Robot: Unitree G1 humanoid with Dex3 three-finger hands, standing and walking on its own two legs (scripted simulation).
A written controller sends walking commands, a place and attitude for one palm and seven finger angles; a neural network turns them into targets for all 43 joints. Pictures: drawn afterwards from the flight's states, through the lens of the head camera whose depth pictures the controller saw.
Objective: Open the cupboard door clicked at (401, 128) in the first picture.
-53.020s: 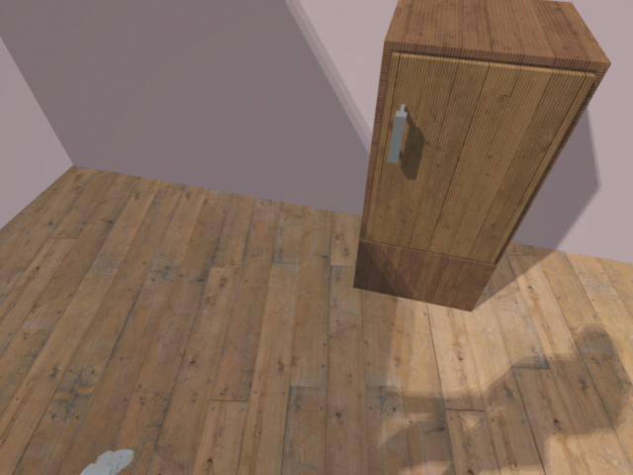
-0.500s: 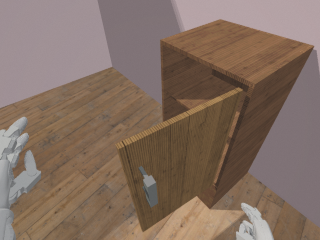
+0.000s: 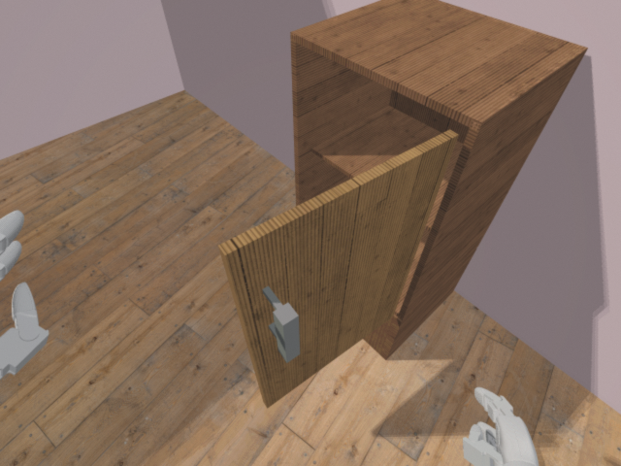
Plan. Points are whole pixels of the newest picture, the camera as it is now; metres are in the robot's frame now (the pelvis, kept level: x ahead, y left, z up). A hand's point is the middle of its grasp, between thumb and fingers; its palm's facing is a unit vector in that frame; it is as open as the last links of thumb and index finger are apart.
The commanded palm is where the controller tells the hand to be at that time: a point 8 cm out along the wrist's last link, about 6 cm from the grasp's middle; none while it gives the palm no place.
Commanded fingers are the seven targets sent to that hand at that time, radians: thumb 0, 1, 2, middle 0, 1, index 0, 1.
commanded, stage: step back with the hand held close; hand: left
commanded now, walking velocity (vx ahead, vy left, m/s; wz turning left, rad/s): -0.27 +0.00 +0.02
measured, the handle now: (279, 323) +0.32 +0.07 -0.04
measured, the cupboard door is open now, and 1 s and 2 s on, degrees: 83 83 83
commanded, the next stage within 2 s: stop stepping back and stand still in 0.64 s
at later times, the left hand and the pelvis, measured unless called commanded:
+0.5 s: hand out of the picture +0.08 +0.30 +0.16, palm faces +0.53 -0.73 -0.44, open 7.4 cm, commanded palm +0.03 +0.33 +0.18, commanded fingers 0.00 0.90 0.90 -0.20 -0.30 -0.20 -0.30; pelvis -0.08 +0.02 -0.01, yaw +6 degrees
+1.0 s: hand out of the picture -0.01 +0.24 +0.16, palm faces +0.35 -0.77 -0.54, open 7.4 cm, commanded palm -0.06 +0.29 +0.18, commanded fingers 0.00 0.90 0.90 -0.20 -0.30 -0.20 -0.30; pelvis -0.20 -0.01 -0.01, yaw +0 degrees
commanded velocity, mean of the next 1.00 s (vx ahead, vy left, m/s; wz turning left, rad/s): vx -0.18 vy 0.03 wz -0.05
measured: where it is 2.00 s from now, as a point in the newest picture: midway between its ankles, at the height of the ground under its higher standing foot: outside the picture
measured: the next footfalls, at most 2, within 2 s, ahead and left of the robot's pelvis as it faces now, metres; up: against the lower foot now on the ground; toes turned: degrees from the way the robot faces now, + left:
left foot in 0.52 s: -0.03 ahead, +0.12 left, +0.00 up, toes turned +6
right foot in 0.92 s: -0.25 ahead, -0.11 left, +0.00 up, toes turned -1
